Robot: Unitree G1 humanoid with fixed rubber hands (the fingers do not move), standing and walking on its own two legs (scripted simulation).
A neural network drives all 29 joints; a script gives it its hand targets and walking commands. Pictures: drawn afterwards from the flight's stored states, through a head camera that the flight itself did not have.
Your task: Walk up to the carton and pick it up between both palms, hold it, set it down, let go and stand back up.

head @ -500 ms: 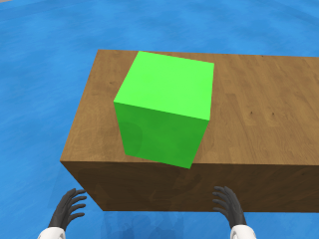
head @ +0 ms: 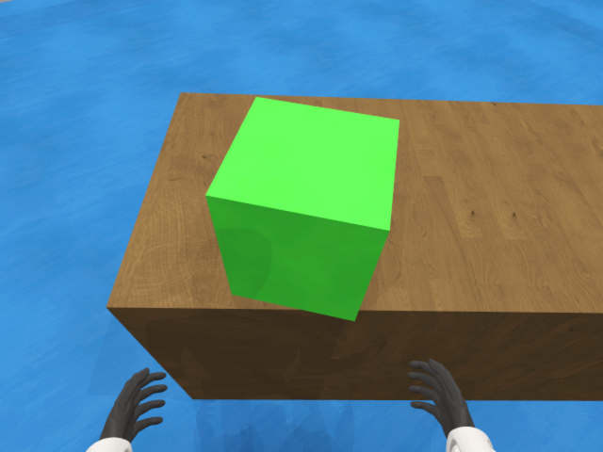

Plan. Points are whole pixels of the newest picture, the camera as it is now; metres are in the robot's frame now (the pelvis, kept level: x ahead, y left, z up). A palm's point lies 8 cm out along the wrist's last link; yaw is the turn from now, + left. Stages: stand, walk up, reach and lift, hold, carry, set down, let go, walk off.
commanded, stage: set down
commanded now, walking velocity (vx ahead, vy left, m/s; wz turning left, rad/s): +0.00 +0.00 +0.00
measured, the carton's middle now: (308, 215) +0.44 +0.01 +0.03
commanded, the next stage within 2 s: let go in 0.08 s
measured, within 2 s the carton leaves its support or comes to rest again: neither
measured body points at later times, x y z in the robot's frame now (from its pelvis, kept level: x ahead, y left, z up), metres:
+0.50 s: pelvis +0.00 +0.00 +0.00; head +0.04 +0.01 +0.45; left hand +0.17 +0.25 -0.08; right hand +0.18 -0.20 -0.09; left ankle +0.02 +0.12 -0.74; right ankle -0.02 -0.12 -0.74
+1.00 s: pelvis +0.01 +0.00 +0.00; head +0.02 +0.01 +0.45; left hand +0.16 +0.28 -0.09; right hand +0.17 -0.26 -0.09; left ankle +0.02 +0.12 -0.74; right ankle -0.02 -0.12 -0.74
